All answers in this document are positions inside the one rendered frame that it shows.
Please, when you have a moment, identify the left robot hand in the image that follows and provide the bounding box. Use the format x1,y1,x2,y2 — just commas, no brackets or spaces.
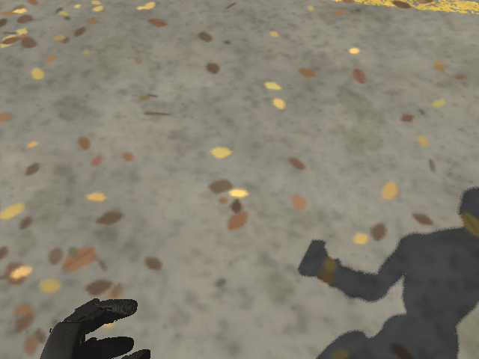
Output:
40,298,150,359

